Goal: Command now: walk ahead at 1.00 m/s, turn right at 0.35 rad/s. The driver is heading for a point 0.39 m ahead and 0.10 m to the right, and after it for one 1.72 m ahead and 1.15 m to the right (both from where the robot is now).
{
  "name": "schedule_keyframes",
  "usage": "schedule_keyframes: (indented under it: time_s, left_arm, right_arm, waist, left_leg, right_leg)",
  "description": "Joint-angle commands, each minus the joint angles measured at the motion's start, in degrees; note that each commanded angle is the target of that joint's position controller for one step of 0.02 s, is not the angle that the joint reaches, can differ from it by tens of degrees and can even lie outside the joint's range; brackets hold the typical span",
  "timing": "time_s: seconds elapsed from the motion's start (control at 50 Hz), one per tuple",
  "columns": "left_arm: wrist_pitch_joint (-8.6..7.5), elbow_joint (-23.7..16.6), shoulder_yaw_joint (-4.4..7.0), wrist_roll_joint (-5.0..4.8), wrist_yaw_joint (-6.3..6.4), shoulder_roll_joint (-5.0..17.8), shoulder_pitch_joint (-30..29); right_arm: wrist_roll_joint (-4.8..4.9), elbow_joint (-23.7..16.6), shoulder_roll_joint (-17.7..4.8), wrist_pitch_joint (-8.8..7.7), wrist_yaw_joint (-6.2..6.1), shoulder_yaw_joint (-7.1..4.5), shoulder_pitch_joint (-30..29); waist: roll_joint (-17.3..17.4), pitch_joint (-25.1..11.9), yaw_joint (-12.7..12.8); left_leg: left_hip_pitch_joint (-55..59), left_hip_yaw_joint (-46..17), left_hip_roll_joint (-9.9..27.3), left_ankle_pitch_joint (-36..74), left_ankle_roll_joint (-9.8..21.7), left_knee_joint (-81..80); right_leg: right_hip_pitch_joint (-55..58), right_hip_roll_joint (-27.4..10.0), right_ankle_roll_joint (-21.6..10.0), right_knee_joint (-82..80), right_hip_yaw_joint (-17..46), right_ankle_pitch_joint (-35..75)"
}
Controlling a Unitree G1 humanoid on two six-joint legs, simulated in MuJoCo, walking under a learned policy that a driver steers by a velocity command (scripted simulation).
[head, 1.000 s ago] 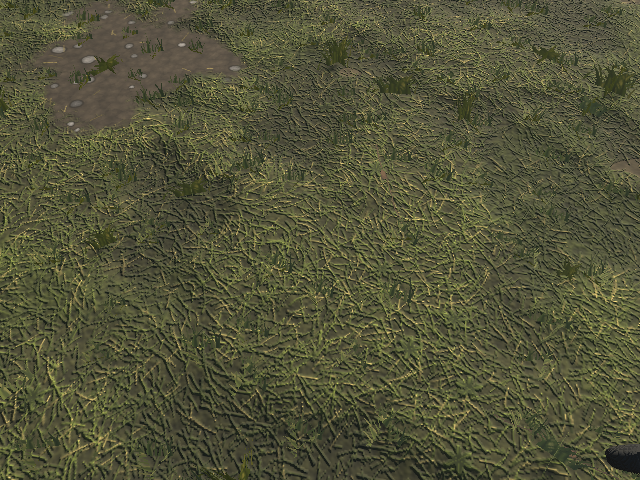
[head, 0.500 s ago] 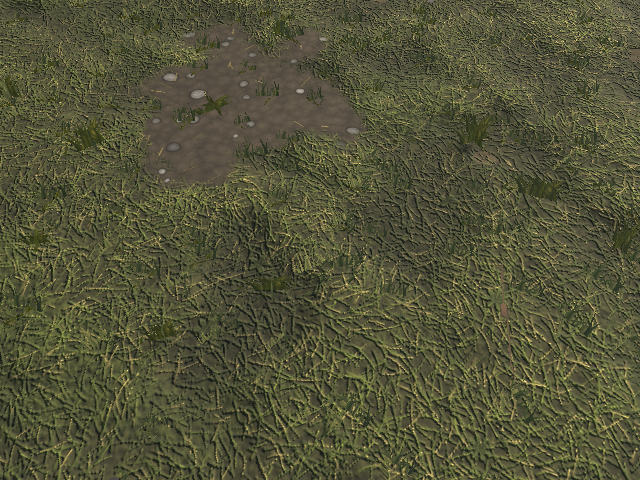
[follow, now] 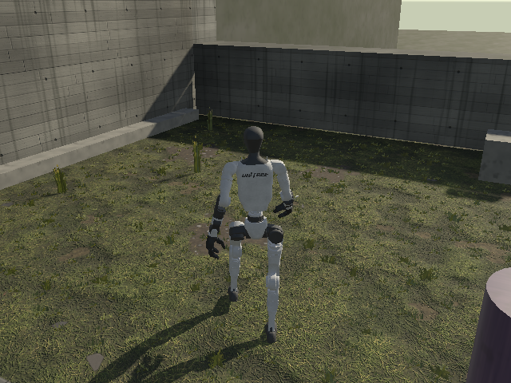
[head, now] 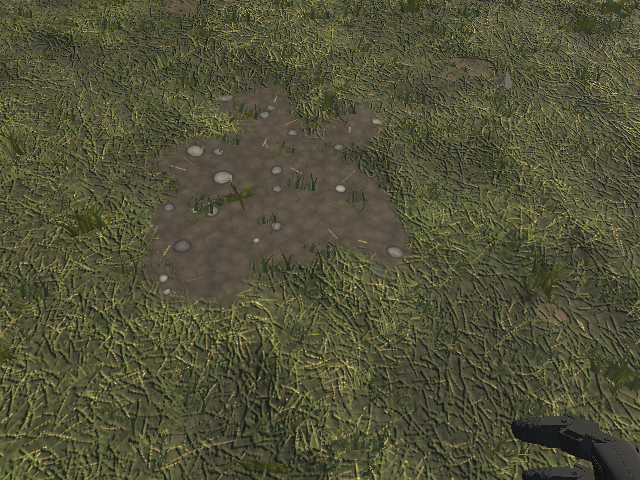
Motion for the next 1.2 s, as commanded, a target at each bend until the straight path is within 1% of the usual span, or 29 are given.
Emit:
schedule_keyframes:
  time_s: [0.02, 0.06, 0.1, 0.12, 0.14, 0.16, 0.2, 0.28, 0.32, 0.34, 0.36, 0.4, 0.46, 0.5, 0.52, 0.54, 0.56, 0.6, 0.66, 0.72, 0.8, 0.92, 0.94, 0.96, 0.98, 1.0, 1.02, 1.08, 1.2]
  left_arm:
    - [-1.34, -4.56, 2.36, -0.52, 0.44, 11.47, -4.82]
    - [-0.63, -3.85, 2.74, 0.28, 1.00, 13.80, -3.73]
    - [0.48, -3.91, 3.08, 1.41, 1.58, 15.12, -5.63]
    - [0.39, -5.69, 1.68, 2.09, 1.55, 8.76, -5.04]
    - [0.14, -9.22, 0.17, -1.64, 0.76, 1.42, 0.91]
    - [0.76, -8.99, 0.80, -1.05, 1.27, 6.20, -4.74]
    - [1.57, -9.42, 0.95, 0.00, 0.65, 6.49, -12.26]
    - [5.73, -10.52, 1.03, 1.77, -0.11, 2.84, -13.38]
    - [6.05, -14.02, 0.42, 2.09, -0.72, 1.67, -18.04]
    - [4.95, -14.89, 1.01, -3.77, -0.31, 2.76, -18.84]
    - [4.18, -15.11, 0.80, -3.74, -0.53, 3.72, -20.40]
    - [3.33, -15.11, 1.48, -0.77, -1.67, 4.52, -20.30]
    - [4.75, -14.22, 3.88, -0.70, -2.47, 9.22, -11.01]
    - [5.82, -11.66, 6.69, -0.92, -1.02, 14.77, 0.15]
    - [6.03, -12.30, 6.67, -0.75, 0.33, 16.73, -4.62]
    - [3.93, -18.66, 5.46, 3.19, -0.12, 19.80, -13.17]
    - [3.87, -22.90, 5.97, 2.60, -0.94, 18.35, -17.45]
    - [3.61, -23.57, 4.74, -0.87, -0.82, 13.14, -21.94]
    - [4.63, -23.97, 4.63, -0.35, 0.90, 12.17, -23.61]
    - [6.40, -23.50, 5.27, -0.65, 3.27, 13.28, -21.73]
    - [8.92, -24.76, 5.47, -1.31, 4.72, 13.03, -22.90]
    - [9.38, -25.96, 5.25, -1.07, 3.82, 10.91, -23.76]
    - [9.42, -26.15, 4.92, -1.41, 3.59, 9.93, -23.98]
    - [9.53, -25.56, 3.87, -1.07, 3.28, 6.45, -19.35]
    - [9.28, -26.85, 3.86, -1.09, 3.03, 7.01, -18.06]
    - [8.43, -27.23, 5.27, -0.69, 2.34, 12.85, -18.61]
    - [8.49, -25.36, 5.89, -1.03, 2.21, 15.50, -18.67]
    - [9.48, -23.26, 4.37, -0.42, 2.65, 11.03, -18.09]
    - [8.28, -24.14, 1.90, -0.23, 2.81, 6.73, -22.36]
  right_arm:
    - [0.19, -3.36, -4.79, -0.68, -0.26, -1.21, -4.44]
    - [-0.46, -2.23, -7.14, -1.04, -1.47, -2.37, -0.33]
    - [-0.68, 3.51, -10.99, -1.42, -3.31, -4.53, 19.51]
    - [-2.07, 4.84, -16.15, -1.51, -4.68, -6.17, 30.03]
    - [-2.86, 4.25, -19.82, -1.36, -4.43, -7.20, 27.84]
    - [-2.15, 3.34, -15.60, -0.95, -4.08, -7.01, 22.60]
    - [-1.53, 4.69, -8.24, -1.56, -3.85, -5.57, 17.67]
    - [0.95, 8.08, -3.63, -3.38, -3.74, -4.23, 18.07]
    - [1.66, 8.19, -4.65, -3.79, -3.82, -4.52, 15.65]
    - [2.56, 4.84, -5.74, -3.16, -5.01, -5.31, 5.05]
    - [2.54, 3.53, -7.10, -2.67, -5.92, -5.54, 2.08]
    - [2.73, 4.03, -10.61, -2.24, -7.50, -6.50, 5.73]
    - [4.58, 3.00, -14.47, -1.10, -7.61, -7.83, 5.81]
    - [4.72, 2.56, -10.92, -0.53, -6.27, -7.07, 4.37]
    - [1.81, 1.91, -3.97, -0.67, -5.05, -5.38, 5.55]
    - [1.86, 0.38, -3.94, -1.54, -4.17, -4.50, 21.18]
    - [2.22, -0.27, -10.87, -1.96, -3.74, -5.30, 19.61]
    - [1.73, -1.64, -12.41, -0.94, -5.01, -6.13, 9.60]
    - [0.90, -2.17, -10.83, 1.29, -5.60, -6.32, 7.12]
    - [0.96, -2.54, -6.02, 1.34, -5.64, -5.25, 4.17]
    - [2.03, -2.43, -5.67, 2.21, -5.45, -5.44, 0.97]
    - [2.30, -1.95, -7.71, 0.74, -4.63, -7.18, 0.78]
    - [2.32, -1.03, -8.13, 0.54, -4.53, -7.66, 2.92]
    - [1.57, -1.53, -10.47, 0.97, -4.80, -8.18, 2.88]
    - [-0.32, -2.77, -13.18, 1.96, -5.04, -8.46, 2.09]
    - [-0.96, -2.70, -11.51, 1.90, -5.17, -8.72, 3.10]
    - [-0.30, -3.84, -8.27, 2.07, -5.56, -7.86, 0.95]
    - [1.24, -4.02, -7.37, 3.57, -6.51, -6.84, 0.43]
    - [1.29, -1.66, -9.90, 4.66, -5.82, -7.55, 5.52]
  waist:
    - [-2.64, 6.95, -3.78]
    - [-4.79, 1.02, -5.79]
    - [-5.71, -10.15, -15.42]
    - [1.25, -18.86, -17.60]
    - [20.35, -28.78, -10.45]
    - [11.57, -21.82, -10.65]
    - [1.01, -6.72, -9.10]
    - [2.01, 0.61, -3.35]
    - [5.77, 2.73, -1.94]
    - [8.32, 4.19, -0.85]
    - [5.81, 3.84, -0.55]
    - [2.31, -0.16, -1.22]
    - [4.96, -6.44, 3.58]
    - [-1.95, -8.63, 9.14]
    - [-20.07, -1.57, 4.22]
    - [-21.97, -15.88, -6.62]
    - [-12.27, -24.31, -3.61]
    - [2.81, -11.71, -5.30]
    - [0.78, -6.64, -7.06]
    - [0.04, -9.73, -6.08]
    - [-5.11, -10.76, -4.61]
    - [-11.77, -7.10, -3.92]
    - [-9.94, -7.21, -4.89]
    - [-1.36, -10.26, -2.43]
    - [10.55, -8.93, -0.53]
    - [14.07, -8.84, -0.98]
    - [9.66, -6.87, -1.66]
    - [2.69, -2.93, -2.59]
    - [8.11, -6.53, -6.02]
  left_leg:
    - [16.91, 3.25, -3.09, 5.28, -0.03, -7.37]
    - [22.40, 3.58, -6.81, -3.85, 0.74, -9.46]
    - [44.64, 2.11, -6.32, -12.35, 1.30, -9.42]
    - [58.03, -12.08, 7.48, -31.37, 1.41, -7.96]
    - [68.42, -44.65, 20.94, -49.74, 6.41, -21.94]
    - [62.96, -44.25, 18.70, -51.87, 5.74, -26.62]
    - [47.55, -24.76, 14.30, -30.96, 4.42, -25.66]
    - [35.65, -2.08, 10.78, 17.99, 2.32, -24.91]
    - [33.85, 4.88, 9.77, 25.54, 2.34, -26.37]
    - [32.69, 7.87, 6.87, 18.18, 1.86, -27.65]
    - [29.72, 11.12, 4.61, 14.96, 1.23, -28.20]
    - [30.17, 14.32, 3.15, 21.42, 0.28, -23.86]
    - [34.58, 13.57, 5.02, 35.99, -0.89, -9.79]
    - [25.62, 12.05, 1.65, 11.69, -4.19, 16.77]
    - [12.78, 11.39, -9.76, -39.91, -6.69, 39.76]
    - [1.60, -2.73, -13.94, -44.51, -8.44, 53.86]
    - [2.26, -9.69, -11.74, -39.28, -6.99, 53.79]
    - [0.89, -9.43, -7.61, -31.21, -6.01, 42.17]
    - [9.19, -9.11, -6.76, -30.13, -6.99, 29.27]
    - [11.58, -7.39, -9.25, -24.68, -8.90, 16.23]
    - [13.94, -8.48, -11.03, -16.25, -9.43, 6.49]
    - [23.33, -9.78, -10.78, -13.95, -7.01, -13.54]
    - [29.08, -9.44, -8.27, -7.52, -5.56, -20.71]
    - [38.40, -17.41, 2.89, -4.38, -0.61, -21.27]
    - [39.47, -29.18, 12.94, 3.53, 7.41, -22.53]
    - [36.38, -35.76, 17.91, -0.86, 12.39, -24.47]
    - [34.18, -29.38, 13.94, -6.56, 11.35, -23.56]
    - [29.30, -17.00, 6.00, -7.21, 7.67, -22.99]
    - [34.44, -11.12, 5.46, -3.28, 9.70, -22.27]
  right_leg:
    - [-15.13, -13.61, -8.54, -7.81, 6.99, 30.31]
    - [-6.16, -14.18, -6.86, 4.24, 7.18, 50.37]
    - [-12.44, -11.45, -5.24, 31.28, 6.40, 47.41]
    - [-23.74, -8.14, -5.43, 52.42, 5.15, 27.09]
    - [-40.86, -0.41, -4.03, 71.44, 6.33, -8.25]
    - [-47.98, -4.11, -5.23, 75.38, 7.65, -4.72]
    - [-48.87, -8.81, -4.74, 69.92, 6.60, 2.05]
    - [-44.52, -10.75, -1.28, 64.06, 4.26, -0.89]
    - [-45.92, -10.21, -0.55, 56.26, 1.63, 4.62]
    - [-46.73, -10.81, 0.52, 50.82, 3.02, 6.95]
    - [-41.93, -9.81, 0.71, 42.63, 0.61, 12.52]
    - [-30.93, -5.07, 0.86, 31.49, -4.24, 24.68]
    - [-18.39, -0.56, -2.22, 30.68, -6.11, 21.48]
    - [-1.95, -0.93, -6.50, 25.03, -1.54, 26.00]
    - [-1.28, -5.34, -9.95, 22.78, 10.05, 51.75]
    - [8.51, -20.56, -24.44, 19.44, 42.07, 57.69]
    - [9.37, -22.96, -26.13, 11.72, 50.16, 33.71]
    - [-5.70, -17.08, -19.57, 9.34, 42.54, 14.62]
    - [-20.85, -10.88, -15.94, 10.58, 31.75, 29.10]
    - [-21.86, -7.39, -13.30, 14.34, 27.63, 40.28]
    - [-22.19, -5.15, -8.89, 14.79, 29.49, 22.91]
    - [-21.71, -3.37, -5.93, 18.86, 36.71, 11.14]
    - [-24.04, -0.98, -4.26, 22.90, 35.20, 3.57]
    - [-30.37, 3.40, -1.78, 33.90, 28.84, -16.09]
    - [-40.00, 9.40, 1.06, 46.08, 17.46, -23.29]
    - [-44.12, 3.39, 4.02, 57.16, 15.06, -19.04]
    - [-43.59, 0.36, 5.35, 61.18, 13.75, -14.12]
    - [-43.02, -0.65, 6.83, 67.88, 8.96, -6.99]
    - [-35.81, -3.68, 6.99, 47.87, 4.92, -9.38]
